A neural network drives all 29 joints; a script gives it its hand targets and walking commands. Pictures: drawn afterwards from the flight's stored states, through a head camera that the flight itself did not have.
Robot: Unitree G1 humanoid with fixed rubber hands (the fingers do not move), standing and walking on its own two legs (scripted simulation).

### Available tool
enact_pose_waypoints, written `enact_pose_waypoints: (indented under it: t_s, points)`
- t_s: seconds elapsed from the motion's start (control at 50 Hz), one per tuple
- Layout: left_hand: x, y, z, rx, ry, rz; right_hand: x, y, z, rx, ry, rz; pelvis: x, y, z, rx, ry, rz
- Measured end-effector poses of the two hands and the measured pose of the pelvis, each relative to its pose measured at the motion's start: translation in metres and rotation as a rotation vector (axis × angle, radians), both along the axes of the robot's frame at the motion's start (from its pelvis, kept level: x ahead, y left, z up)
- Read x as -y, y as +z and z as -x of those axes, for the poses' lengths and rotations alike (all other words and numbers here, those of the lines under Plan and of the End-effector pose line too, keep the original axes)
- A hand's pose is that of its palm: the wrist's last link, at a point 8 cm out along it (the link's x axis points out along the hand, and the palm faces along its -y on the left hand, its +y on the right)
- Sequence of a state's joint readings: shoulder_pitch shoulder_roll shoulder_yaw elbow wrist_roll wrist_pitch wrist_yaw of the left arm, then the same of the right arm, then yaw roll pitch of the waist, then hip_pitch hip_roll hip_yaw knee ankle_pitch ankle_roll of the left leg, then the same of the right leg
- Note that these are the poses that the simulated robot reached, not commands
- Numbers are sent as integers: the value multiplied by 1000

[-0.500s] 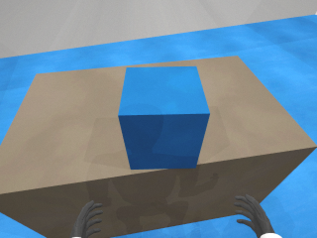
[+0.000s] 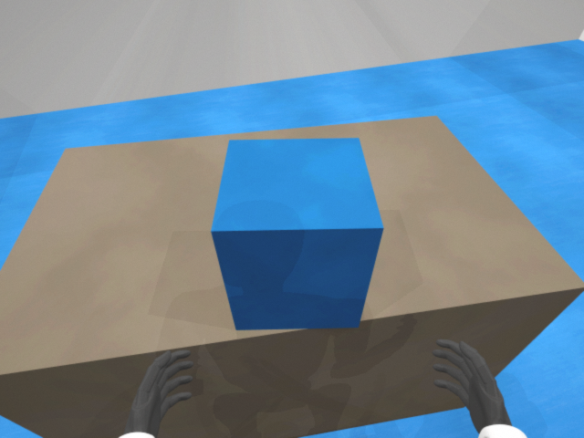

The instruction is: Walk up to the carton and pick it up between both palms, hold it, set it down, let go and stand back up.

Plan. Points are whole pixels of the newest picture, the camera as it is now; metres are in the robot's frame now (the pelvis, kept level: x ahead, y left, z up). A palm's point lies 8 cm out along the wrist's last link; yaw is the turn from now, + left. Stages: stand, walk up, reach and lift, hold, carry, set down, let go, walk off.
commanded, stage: reach and lift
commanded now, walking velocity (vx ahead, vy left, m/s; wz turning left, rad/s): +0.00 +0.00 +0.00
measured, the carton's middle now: (295, 236) +0.43 +0.04 +0.04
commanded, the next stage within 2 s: none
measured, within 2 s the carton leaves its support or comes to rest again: neither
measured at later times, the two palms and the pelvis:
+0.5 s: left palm (154, 358) +0.22 +0.21 +0.04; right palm (476, 357) +0.23 -0.20 +0.03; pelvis +0.01 +0.00 +0.00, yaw +0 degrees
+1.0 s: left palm (162, 278) +0.29 +0.20 +0.10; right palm (480, 276) +0.30 -0.20 +0.10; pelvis -0.01 -0.01 +0.00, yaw +0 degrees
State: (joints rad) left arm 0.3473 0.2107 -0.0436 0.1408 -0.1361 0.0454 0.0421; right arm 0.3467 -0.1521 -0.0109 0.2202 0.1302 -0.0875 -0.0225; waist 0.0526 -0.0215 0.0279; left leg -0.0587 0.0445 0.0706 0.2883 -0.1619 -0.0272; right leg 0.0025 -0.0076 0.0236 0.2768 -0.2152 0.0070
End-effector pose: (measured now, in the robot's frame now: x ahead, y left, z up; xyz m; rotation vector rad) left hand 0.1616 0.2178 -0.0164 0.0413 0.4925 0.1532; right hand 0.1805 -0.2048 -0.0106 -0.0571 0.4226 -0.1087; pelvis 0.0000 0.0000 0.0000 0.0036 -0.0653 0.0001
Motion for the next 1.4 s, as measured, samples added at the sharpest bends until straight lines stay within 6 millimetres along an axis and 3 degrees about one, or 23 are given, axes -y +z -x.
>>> enact_pose_waypoints:
  t_s: [0.2, 0.44, 0.62, 0.7, 0.82, 0.98, 1.16, 1.3, 1.4]
  points:
    - [1, 27, -20, 153, -3, -10, -11, 19, -18, 117, 11, -42, 1, -1, -3, -11, 1, -1]
    - [7, 39, -43, 170, -20, 9, -11, 26, -40, 142, -2, -60, 0, -1, -7, -4, 2, -1]
    - [10, 84, -88, 254, -49, 17, -3, 75, -76, 262, -16, -50, 2, -1, -5, -22, -2, -1]
    - [10, 87, -101, 221, -46, 29, -3, 74, -87, 222, -24, -67, 3, 0, -2, -13, -6, -1]
    - [10, 88, -102, 166, -36, 22, -7, 69, -91, 174, -7, -76, 3, 0, 5, -16, -11, 0]
    - [12, 116, -126, 240, -44, 29, -5, 109, -119, 290, 11, -72, 6, -1, 14, -60, -8, -1]
    - [21, 128, -157, 202, -59, 42, -3, 113, -143, 204, 0, -73, 8, -1, 18, -69, -15, -3]
    - [12, 144, -174, 218, -39, 24, -10, 134, -159, 240, 25, -67, 8, -2, 21, -82, -18, -2]
    - [9, 160, -190, 232, -35, 16, -11, 151, -182, 244, 26, -73, 7, -2, 21, -102, -9, 2]
